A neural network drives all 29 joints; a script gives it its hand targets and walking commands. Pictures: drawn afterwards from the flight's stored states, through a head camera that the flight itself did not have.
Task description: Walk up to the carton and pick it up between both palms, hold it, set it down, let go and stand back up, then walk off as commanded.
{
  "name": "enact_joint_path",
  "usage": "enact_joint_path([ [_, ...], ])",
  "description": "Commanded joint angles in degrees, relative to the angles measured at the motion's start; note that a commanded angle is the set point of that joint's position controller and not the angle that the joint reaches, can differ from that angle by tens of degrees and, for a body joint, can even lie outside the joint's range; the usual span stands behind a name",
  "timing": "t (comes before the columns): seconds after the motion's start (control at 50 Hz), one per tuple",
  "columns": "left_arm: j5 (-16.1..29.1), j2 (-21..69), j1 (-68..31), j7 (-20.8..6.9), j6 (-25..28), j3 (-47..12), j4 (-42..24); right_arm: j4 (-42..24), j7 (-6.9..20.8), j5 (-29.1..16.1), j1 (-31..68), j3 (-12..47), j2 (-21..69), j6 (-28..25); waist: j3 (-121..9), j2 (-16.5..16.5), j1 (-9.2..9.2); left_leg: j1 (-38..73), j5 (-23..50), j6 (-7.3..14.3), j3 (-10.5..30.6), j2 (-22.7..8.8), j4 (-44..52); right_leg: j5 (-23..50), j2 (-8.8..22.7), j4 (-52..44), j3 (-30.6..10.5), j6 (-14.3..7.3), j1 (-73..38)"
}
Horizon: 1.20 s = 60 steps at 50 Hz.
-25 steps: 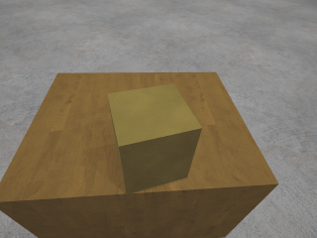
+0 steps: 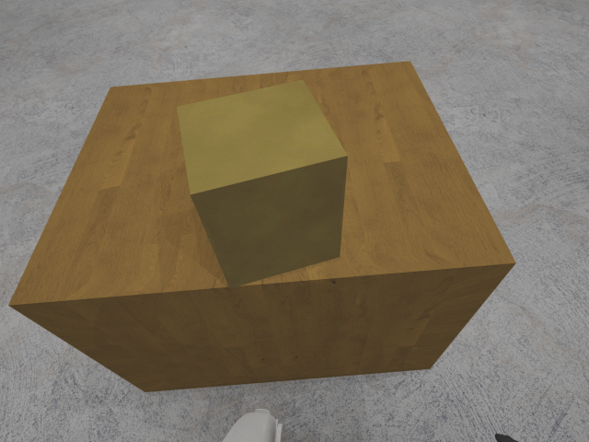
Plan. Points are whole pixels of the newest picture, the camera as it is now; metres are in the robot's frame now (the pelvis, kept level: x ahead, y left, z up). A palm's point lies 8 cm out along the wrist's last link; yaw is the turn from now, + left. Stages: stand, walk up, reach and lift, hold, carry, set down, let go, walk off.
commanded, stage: walk off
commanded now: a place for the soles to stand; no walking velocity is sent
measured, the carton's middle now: (264, 187) +0.52 +0.08 +0.02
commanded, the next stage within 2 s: stand in 1.80 s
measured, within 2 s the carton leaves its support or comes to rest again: neither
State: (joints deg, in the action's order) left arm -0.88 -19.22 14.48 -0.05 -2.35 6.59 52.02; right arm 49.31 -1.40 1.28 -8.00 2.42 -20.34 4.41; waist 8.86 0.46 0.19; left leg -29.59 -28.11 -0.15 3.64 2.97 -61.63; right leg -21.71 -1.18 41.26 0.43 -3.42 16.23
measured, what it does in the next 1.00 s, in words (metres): walks backwards: left foot, then right foot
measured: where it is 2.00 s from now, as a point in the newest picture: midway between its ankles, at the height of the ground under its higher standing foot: outside the picture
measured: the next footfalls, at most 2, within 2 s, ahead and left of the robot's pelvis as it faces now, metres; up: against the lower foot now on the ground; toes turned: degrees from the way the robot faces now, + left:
left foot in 0.38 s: -0.08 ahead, +0.15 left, +0.00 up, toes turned -7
right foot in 0.88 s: -0.30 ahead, -0.07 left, +0.00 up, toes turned +7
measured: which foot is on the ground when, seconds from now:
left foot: up 0.00-0.36, down 0.38-0.90, up 0.92-1.00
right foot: down 0.00-0.40, up 0.42-0.86, down 0.88-1.00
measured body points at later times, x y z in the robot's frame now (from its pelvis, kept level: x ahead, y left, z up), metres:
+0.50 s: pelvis -0.16 +0.07 +0.00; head -0.12 +0.09 +0.44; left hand -0.05 +0.37 -0.13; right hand -0.10 -0.24 -0.12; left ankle -0.12 +0.16 -0.72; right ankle -0.07 -0.08 -0.67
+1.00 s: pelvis -0.33 +0.01 -0.01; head -0.28 -0.01 +0.44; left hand -0.27 +0.34 -0.11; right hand -0.22 -0.29 -0.14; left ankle -0.21 +0.15 -0.67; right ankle -0.34 -0.07 -0.72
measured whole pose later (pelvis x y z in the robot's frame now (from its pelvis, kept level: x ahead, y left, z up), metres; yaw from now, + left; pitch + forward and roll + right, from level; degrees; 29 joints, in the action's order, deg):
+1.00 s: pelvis -0.33 +0.01 -0.01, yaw +2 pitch -5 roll +1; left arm -1.6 -21.4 13.1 -0.1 -4.0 6.6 48.3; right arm 48.2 -1.3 1.3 -8.9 1.1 -21.7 3.7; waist 11.2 0.8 0.5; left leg -33.5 -25.1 1.7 10.3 7.6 -58.0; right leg -24.4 -5.1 42.8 -3.1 -4.4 13.4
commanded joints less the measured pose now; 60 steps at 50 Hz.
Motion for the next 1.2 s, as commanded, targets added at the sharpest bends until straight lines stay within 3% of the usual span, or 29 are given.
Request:
enact_joint_path([
  [0.0, -0.12, -15.13, -5.46, 2.50, 1.84, 1.32, -9.40, -4.91, -0.48, -0.82, -2.29, -8.94, -12.96, 0.20, -2.60, -4.22, -0.03, -3.12, 0.06, -0.05, 7.38, 4.46, -15.01, 26.25, 15.66, -17.89, -19.87, -6.06, -1.33],
  [0.02, -0.02, -14.95, -5.04, 2.59, 1.72, 1.51, -9.75, -5.09, -0.56, -0.68, -2.74, -9.00, -13.04, 0.20, -4.36, -3.78, -0.39, -3.64, -0.48, -0.77, 6.99, 4.29, -15.27, 27.88, 16.80, -16.84, -20.26, -7.75, -4.81],
  [0.18, 0.40, -14.92, -0.36, 2.89, 1.25, 1.46, -9.14, -5.64, -0.34, -0.57, -3.34, -8.11, -12.07, -0.67, -7.97, -5.83, -3.24, -1.97, -5.08, -0.29, 3.76, -0.37, 3.68, 31.94, 18.54, -12.16, -18.64, -10.14, -13.48],
  [0.26, 0.27, -15.52, -5.80, 2.26, 0.47, 1.53, -10.84, -3.65, -0.20, -0.67, -8.57, -8.74, -12.75, -1.08, -9.38, -9.52, -0.82, 8.39, -3.83, 1.11, 1.78, -2.36, 12.42, 29.06, 18.24, -11.33, -16.34, -9.69, -4.34],
  [0.3, 0.46, -16.04, -10.04, 1.80, -0.38, 1.66, -11.61, -1.88, 0.06, -0.55, -14.29, -9.21, -12.99, -1.39, -9.47, -8.84, 2.72, 18.32, 3.31, 2.91, 0.40, -2.95, 22.89, 19.12, 15.40, -9.24, -12.76, -5.95, 6.02],
  [0.32, 0.60, -14.73, -10.79, 1.65, -0.86, 1.68, -11.75, -1.96, 0.36, 0.17, -14.89, -9.42, -13.71, -1.44, -7.67, -4.11, 3.88, 19.68, 4.48, 4.31, 4.05, -3.78, 29.49, 8.10, 11.19, -6.07, -10.21, -2.90, 11.38],
  [0.34, 0.75, -12.85, -9.10, 1.55, -1.21, 1.46, -11.34, -3.11, 0.42, 0.98, -11.97, -9.50, -15.66, -1.77, -4.31, 6.60, 3.10, 16.30, 1.61, 6.26, 17.86, -10.09, 38.82, -6.39, 3.01, 4.07, -4.84, -0.04, 16.79],
  [0.36, 1.05, -12.32, -9.48, 1.93, -1.31, 1.49, -10.92, -4.81, 0.23, 1.28, -7.38, -9.75, -18.78, -2.05, -1.51, 12.11, 2.77, 7.33, 3.89, 9.62, 34.38, -19.27, 45.74, -11.91, -5.17, 19.14, -7.15, 2.70, 17.79],
  [0.38, 0.19, -14.81, -8.32, 2.39, -1.72, 2.13, -10.16, -5.96, 0.00, 1.21, -2.70, -9.93, -21.22, -2.28, 1.23, 10.52, 1.97, -2.39, -1.37, 11.12, 37.08, -21.02, 48.48, -13.12, -7.03, 26.62, -13.12, 2.85, 13.48],
  [0.4, -0.03, -16.04, -7.25, 2.40, -1.86, 2.38, -9.01, -6.74, -0.20, 0.84, -0.63, -9.72, -20.76, -2.41, 4.06, 9.00, 1.09, -8.25, -8.61, 9.63, 36.98, -19.82, 50.49, -10.26, -7.12, 29.90, -14.86, 2.71, 11.75],
  [0.44, 0.43, -16.28, -4.64, 1.98, -2.27, 2.49, -7.41, -8.46, -0.60, 0.57, 2.58, -8.67, -17.72, -2.89, 5.18, 6.88, -0.34, -5.08, -9.09, 6.81, 30.13, -15.12, 48.11, -4.53, -7.34, 33.75, -15.32, 2.91, 13.35],
  [0.5, 0.89, -15.86, 1.22, 1.66, -2.36, 2.42, -5.56, -8.94, -0.32, 0.28, 3.01, -8.49, -15.93, -3.28, -0.10, 8.47, -1.00, 5.10, -5.62, 7.00, 22.84, -11.54, 44.01, -1.56, -8.32, 36.96, -13.17, 3.41, 14.65],
  [0.58, 0.55, -15.40, -1.09, 1.24, -1.50, 2.53, -7.77, -8.85, -0.56, -0.02, -5.07, -8.90, -14.12, -3.69, -10.03, 6.50, 2.75, 22.60, 5.40, 10.32, 24.82, -13.40, 39.44, -5.46, -6.69, 28.14, -12.69, 3.94, 16.43],
  [0.6, 0.44, -15.35, -1.74, 1.23, -1.33, 2.19, -7.76, -8.12, -0.62, 0.00, -6.13, -9.19, -14.30, -3.53, -12.76, 8.32, 3.41, 26.66, 7.69, 11.04, 24.74, -13.59, 38.38, -6.46, -5.97, 24.85, -12.12, 3.97, 16.20],
  [0.68, 0.42, -14.08, -1.45, 1.19, -0.86, 1.48, -7.17, -6.55, -1.03, 0.09, -8.27, -9.39, -13.84, -3.45, -16.87, 9.92, 4.23, 33.36, 24.07, 12.91, 25.85, -15.53, 36.32, -9.78, -3.86, 14.35, -11.04, 3.41, 14.34],
  [0.7, 0.50, -13.80, -0.28, 1.10, -0.84, 1.20, -7.10, -6.68, -1.10, 0.27, -6.71, -9.54, -13.98, -3.33, -16.82, 11.37, 3.53, 32.54, 25.99, 13.24, 25.79, -15.94, 36.33, -10.43, -2.81, 11.33, -9.78, 3.38, 12.49],
  [0.72, 0.43, -13.89, 0.31, 1.05, -0.90, 0.97, -6.91, -6.32, -1.07, 0.27, -6.55, -9.64, -14.62, -3.24, -16.66, 10.30, 3.27, 30.77, 26.05, 13.16, 26.28, -16.54, 36.93, -11.29, -2.82, 9.53, -9.42, 2.98, 10.57],
  [0.76, 0.19, -13.64, 3.48, 0.70, -1.04, 0.99, -5.57, -5.94, -1.01, 0.36, -3.73, -9.87, -15.28, -2.82, -15.64, 12.04, 1.64, 24.03, 19.17, 12.62, 25.22, -17.00, 39.12, -13.29, -1.14, 2.59, -7.08, 2.14, 3.56],
  [0.8, 0.23, -12.64, 9.32, 0.32, -0.66, 1.20, -2.94, -6.28, -0.70, 0.50, 0.53, -10.17, -15.61, -2.09, -14.92, 11.68, -2.03, 14.54, 10.09, 8.21, 19.79, -14.03, 37.93, -6.89, -0.83, -11.79, -3.49, 0.48, -7.34],
  [0.82, 0.12, -12.76, 11.51, 0.21, -0.61, 1.49, -1.92, -6.37, -0.59, 0.36, 2.44, -10.19, -15.36, -1.76, -14.24, 10.11, -3.91, 10.91, 4.11, 5.90, 16.61, -10.72, 33.08, -3.60, -0.56, -15.19, -3.84, -1.17, -10.34],
  [0.84, -0.30, -14.15, 11.84, 0.28, -0.57, 2.16, -2.30, -6.29, -0.82, 0.01, 2.66, -9.78, -14.05, -1.64, -10.80, 3.67, -4.95, 3.52, -3.41, 4.04, 12.67, -5.73, 24.37, -5.88, 2.19, -19.40, -11.90, -1.87, -10.04],
  [0.86, -0.79, -19.46, 8.59, 0.36, -0.16, 2.64, -3.97, -6.56, -0.90, -0.71, 2.55, -9.38, -12.14, -1.74, -7.31, -10.93, -4.92, -6.21, -7.88, 0.14, 4.96, 6.89, 7.85, -7.25, 13.81, -25.64, -33.12, -5.60, -5.63],
  [0.88, -0.72, -21.40, -0.69, 0.54, -0.16, 2.35, -7.44, -5.81, -1.70, -0.30, 2.56, -9.70, -13.48, -1.63, -3.01, -5.62, -2.37, -6.20, -7.35, -0.38, 8.27, 7.35, -1.21, -8.37, 19.89, -27.10, -35.38, -7.63, 5.43],
  [0.9, -1.61, -22.85, -5.27, 0.19, -0.07, 2.95, -8.58, -4.68, -1.72, -0.12, 0.65, -10.36, -15.03, -1.37, 1.01, -5.60, -1.41, -1.49, -6.03, 0.44, 11.30, 7.13, -7.89, -14.38, 21.48, -29.30, -37.25, -9.93, 16.23],
  [0.94, -1.11, -19.73, -10.21, 1.09, 0.81, 1.87, -9.73, -3.44, -1.10, -0.78, -1.04, -10.22, -15.44, -1.37, 6.15, -2.53, 1.18, -1.02, 1.13, 0.82, 11.17, 6.18, -11.75, -11.52, 15.48, -27.61, -28.67, -5.77, 16.67],
  [0.96, -1.01, -17.66, -9.84, 1.06, 1.20, 1.85, -10.42, -3.22, -0.91, -1.03, -2.46, -10.01, -15.18, -1.81, 5.61, -1.67, 1.22, -1.94, 3.57, 0.69, 10.48, 4.96, -10.73, -8.66, 12.18, -25.81, -25.31, -3.59, 13.39],
  [1.0, -1.30, -16.33, -6.62, 0.94, 2.03, 2.23, -10.54, -3.15, -0.48, -1.23, -5.07, -9.49, -14.76, -2.33, 0.87, -2.97, 0.53, -2.89, 6.87, 0.09, 9.92, 4.04, -9.15, -11.29, 9.80, -24.76, -24.69, -1.03, 3.72],
  [1.1, -1.63, -16.48, -0.90, -0.08, 2.94, 2.43, -8.65, -0.63, -0.05, -1.54, -4.62, -9.12, -15.70, -3.10, -3.31, -8.09, -2.42, -2.87, 5.30, -1.78, 6.32, 1.50, 6.75, -22.25, 9.72, -27.62, -25.65, -1.04, -10.80],
  [1.18, -1.48, -18.13, 2.22, -0.68, 3.05, 3.21, -8.34, -1.33, 0.22, -1.16, -5.20, -9.08, -15.92, -3.98, -1.51, -8.86, -3.76, -2.90, -0.24, -1.27, 3.85, 1.69, 10.39, -21.65, 12.42, -29.02, -27.56, -4.46, -13.77],
])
